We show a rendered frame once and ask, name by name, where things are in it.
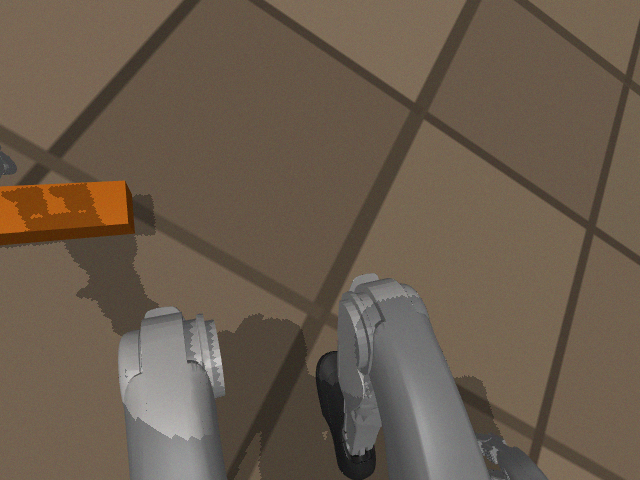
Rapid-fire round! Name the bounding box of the right robot hand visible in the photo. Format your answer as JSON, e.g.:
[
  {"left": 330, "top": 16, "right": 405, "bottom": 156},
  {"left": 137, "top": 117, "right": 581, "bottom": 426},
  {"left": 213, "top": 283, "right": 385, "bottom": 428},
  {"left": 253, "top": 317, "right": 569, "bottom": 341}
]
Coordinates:
[{"left": 475, "top": 432, "right": 548, "bottom": 480}]

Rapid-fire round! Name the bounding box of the left robot hand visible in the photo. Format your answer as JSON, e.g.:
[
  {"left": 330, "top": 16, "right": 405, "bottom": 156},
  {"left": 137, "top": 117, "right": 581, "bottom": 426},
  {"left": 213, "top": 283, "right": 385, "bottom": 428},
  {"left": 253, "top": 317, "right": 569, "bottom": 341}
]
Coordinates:
[{"left": 0, "top": 146, "right": 17, "bottom": 178}]

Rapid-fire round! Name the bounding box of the right robot foot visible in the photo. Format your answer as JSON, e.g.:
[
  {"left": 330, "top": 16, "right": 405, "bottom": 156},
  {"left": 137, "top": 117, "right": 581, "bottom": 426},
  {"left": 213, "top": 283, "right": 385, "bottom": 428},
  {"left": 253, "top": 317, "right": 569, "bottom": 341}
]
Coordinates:
[{"left": 316, "top": 351, "right": 376, "bottom": 480}]

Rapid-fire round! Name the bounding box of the carton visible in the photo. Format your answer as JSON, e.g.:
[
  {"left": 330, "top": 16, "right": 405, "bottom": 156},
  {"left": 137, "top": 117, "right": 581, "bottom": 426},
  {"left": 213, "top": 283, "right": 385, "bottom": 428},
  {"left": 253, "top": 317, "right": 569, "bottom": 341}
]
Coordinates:
[{"left": 0, "top": 181, "right": 135, "bottom": 245}]

